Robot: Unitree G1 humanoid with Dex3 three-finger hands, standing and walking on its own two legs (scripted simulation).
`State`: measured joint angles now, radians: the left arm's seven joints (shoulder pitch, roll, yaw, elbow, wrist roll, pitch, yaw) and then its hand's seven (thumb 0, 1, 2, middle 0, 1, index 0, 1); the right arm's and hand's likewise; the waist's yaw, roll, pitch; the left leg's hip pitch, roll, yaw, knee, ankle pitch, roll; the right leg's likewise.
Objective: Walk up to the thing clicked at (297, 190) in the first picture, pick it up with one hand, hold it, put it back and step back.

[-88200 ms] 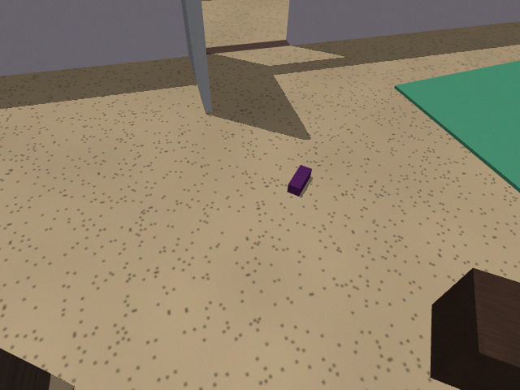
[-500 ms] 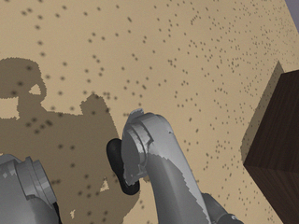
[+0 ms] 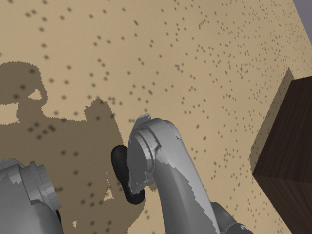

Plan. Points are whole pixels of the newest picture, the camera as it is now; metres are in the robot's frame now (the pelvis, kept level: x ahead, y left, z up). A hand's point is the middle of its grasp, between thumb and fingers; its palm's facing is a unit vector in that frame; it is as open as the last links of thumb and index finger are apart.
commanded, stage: settle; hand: left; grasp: from above
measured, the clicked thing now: out of the picture +0.48 +0.32 -0.28
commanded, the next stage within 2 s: lift in 0.78 s
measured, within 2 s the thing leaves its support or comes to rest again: leaves its support in 0.14 s
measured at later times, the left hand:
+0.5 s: hand out of the picture +0.47 +0.34 -0.18, palm faces -0.47 -0.05 -0.88, open 9.4 cm
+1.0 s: hand out of the picture +0.47 +0.33 -0.11, palm faces -0.47 -0.03 -0.88, open 9.4 cm
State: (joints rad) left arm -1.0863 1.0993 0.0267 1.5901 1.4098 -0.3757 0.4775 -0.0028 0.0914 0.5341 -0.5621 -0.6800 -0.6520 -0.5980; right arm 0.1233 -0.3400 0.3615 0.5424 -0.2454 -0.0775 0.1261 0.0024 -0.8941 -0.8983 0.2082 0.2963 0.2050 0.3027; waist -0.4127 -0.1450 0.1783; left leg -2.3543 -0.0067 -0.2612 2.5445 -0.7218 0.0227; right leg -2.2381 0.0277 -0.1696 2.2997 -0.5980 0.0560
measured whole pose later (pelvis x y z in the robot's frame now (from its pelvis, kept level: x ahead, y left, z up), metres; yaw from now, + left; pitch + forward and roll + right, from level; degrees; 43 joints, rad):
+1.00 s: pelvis -0.01 +0.00 +0.03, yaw +6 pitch +34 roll -13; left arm -1.07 0.88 -0.03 1.25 1.28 -0.35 0.12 0.00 0.09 0.43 -0.67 -0.57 -0.76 -0.48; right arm 0.20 -0.30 0.17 0.58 -0.13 0.08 0.08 0.00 -0.90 -0.90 0.21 0.30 0.21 0.30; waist -0.30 0.00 0.00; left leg -2.34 -0.03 -0.16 2.38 -0.64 0.03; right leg -2.24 -0.02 -0.09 2.22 -0.58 0.04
